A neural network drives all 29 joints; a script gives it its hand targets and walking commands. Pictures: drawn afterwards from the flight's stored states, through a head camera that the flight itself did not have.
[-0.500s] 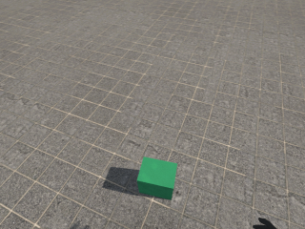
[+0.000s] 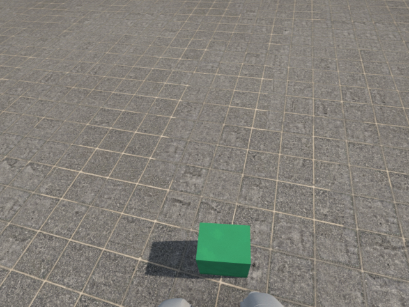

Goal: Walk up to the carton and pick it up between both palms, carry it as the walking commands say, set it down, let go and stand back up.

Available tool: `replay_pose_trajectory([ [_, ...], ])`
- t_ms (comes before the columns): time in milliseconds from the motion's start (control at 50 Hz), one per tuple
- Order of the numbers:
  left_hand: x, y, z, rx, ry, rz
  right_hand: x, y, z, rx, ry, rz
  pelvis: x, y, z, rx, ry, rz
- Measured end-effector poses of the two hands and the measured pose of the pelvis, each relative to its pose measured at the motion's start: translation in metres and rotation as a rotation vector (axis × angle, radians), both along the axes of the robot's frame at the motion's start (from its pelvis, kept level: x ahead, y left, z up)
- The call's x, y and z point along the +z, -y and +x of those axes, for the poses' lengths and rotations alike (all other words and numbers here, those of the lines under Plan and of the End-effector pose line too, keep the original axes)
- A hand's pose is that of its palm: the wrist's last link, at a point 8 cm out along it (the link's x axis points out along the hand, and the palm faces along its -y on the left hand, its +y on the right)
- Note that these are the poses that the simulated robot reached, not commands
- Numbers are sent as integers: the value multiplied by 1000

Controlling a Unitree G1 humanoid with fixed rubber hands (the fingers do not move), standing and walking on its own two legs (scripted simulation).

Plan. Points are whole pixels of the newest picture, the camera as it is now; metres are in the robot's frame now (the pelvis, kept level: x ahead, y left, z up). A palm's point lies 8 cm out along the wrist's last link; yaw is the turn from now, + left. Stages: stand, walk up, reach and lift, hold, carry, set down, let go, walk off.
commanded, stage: walk up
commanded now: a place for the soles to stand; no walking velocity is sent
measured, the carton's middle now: (223, 250) +0.42 -0.04 -0.63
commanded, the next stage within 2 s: reach and lift in 1.30 s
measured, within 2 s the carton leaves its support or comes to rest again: neither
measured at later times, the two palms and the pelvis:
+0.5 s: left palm (65, 291) +0.18 +0.33 -0.11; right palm out of the picture +0.13 -0.28 -0.08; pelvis +0.04 +0.04 +0.01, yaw -6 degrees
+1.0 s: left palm (68, 294) +0.17 +0.30 -0.08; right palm out of the picture +0.08 -0.28 -0.09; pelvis +0.03 +0.03 +0.03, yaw -8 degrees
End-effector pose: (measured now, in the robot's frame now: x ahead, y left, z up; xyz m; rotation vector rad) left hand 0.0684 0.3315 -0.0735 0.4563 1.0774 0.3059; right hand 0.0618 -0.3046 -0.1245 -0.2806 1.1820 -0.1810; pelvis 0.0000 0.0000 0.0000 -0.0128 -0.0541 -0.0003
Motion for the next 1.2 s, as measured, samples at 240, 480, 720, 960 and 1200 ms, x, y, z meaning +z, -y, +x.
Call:
replay_pose_trajectory([
  [240, -32, 3, 81, -65, 6, -154, 26, -26, 42, -56, 54, -79, 4, -32, 33, -50, -13, 1],
  [480, -34, 4, 112, -124, -35, -167, 45, -23, 67, -105, 104, -107, 11, -39, 37, -105, -8, 0],
  [720, -17, 8, 96, -123, -98, -125, 33, -27, 48, -143, 52, -31, 21, -31, 36, -132, 7, 27],
  [960, -7, 25, 98, -148, -98, -132, 33, -21, 25, -175, -1, -11, 30, -27, 35, -143, 3, 39],
  [1200, -6, 29, 117, -177, -61, -155, 42, -23, 13, -207, -2, -27, 33, -31, 37, -162, 2, 35],
])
